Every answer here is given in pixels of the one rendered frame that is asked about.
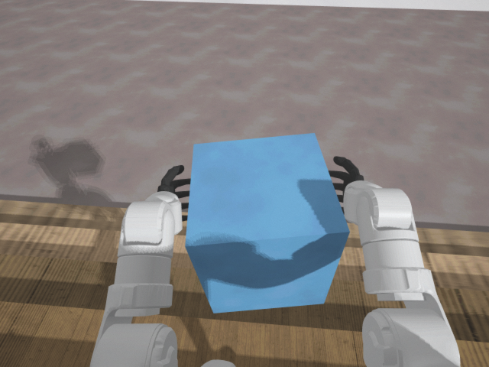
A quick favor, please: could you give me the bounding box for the carton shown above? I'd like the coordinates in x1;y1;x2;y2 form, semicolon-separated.
185;133;350;313

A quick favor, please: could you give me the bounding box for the left robot forearm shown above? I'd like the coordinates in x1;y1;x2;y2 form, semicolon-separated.
90;191;183;367

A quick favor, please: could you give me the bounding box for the left robot upper arm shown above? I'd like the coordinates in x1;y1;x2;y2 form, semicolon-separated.
92;323;178;367

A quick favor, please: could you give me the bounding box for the left robot hand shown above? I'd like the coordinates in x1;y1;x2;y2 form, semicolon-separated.
157;165;191;221

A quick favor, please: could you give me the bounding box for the right robot forearm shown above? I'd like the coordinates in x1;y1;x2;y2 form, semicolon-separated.
343;180;460;364

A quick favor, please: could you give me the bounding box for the right robot hand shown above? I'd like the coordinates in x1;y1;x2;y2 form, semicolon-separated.
329;156;364;214

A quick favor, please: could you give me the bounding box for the right robot upper arm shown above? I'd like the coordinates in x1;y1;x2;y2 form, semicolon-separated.
362;308;461;367

